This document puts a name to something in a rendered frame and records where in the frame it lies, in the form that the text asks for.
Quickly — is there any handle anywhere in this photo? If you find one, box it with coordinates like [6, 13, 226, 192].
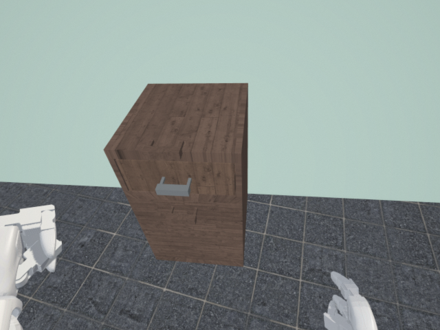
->
[166, 213, 197, 225]
[142, 146, 183, 160]
[155, 177, 192, 197]

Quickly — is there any robot left hand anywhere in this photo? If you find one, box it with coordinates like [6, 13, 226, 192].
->
[0, 205, 62, 297]

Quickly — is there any drawer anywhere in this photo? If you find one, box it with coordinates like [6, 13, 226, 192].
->
[116, 159, 236, 195]

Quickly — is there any robot left forearm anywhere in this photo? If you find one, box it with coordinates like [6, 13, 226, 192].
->
[0, 296, 23, 330]

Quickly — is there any cabinet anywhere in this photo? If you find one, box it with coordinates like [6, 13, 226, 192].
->
[104, 83, 248, 267]

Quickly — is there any robot right hand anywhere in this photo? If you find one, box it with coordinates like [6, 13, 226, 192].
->
[324, 272, 377, 330]

